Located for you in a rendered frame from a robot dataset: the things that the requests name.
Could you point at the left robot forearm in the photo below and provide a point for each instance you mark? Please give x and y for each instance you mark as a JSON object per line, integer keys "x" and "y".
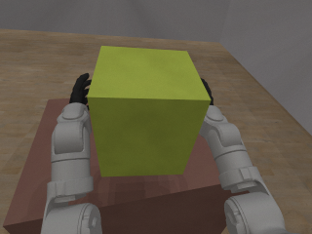
{"x": 70, "y": 156}

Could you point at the robot right upper arm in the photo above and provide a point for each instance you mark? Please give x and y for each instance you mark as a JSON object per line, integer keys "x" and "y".
{"x": 253, "y": 213}

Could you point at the right robot hand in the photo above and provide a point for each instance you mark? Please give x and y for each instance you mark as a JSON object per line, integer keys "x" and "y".
{"x": 208, "y": 91}

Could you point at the left robot hand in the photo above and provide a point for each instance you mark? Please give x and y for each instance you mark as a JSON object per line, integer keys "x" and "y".
{"x": 79, "y": 92}

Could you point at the carton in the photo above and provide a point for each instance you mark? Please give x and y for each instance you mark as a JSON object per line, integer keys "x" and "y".
{"x": 147, "y": 107}

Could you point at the right robot forearm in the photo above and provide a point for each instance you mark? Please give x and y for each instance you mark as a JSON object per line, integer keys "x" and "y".
{"x": 236, "y": 170}

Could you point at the pedestal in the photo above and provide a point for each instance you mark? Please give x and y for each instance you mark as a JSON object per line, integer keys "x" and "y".
{"x": 191, "y": 203}

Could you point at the robot left upper arm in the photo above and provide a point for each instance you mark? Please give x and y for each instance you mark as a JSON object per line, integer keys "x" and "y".
{"x": 73, "y": 219}

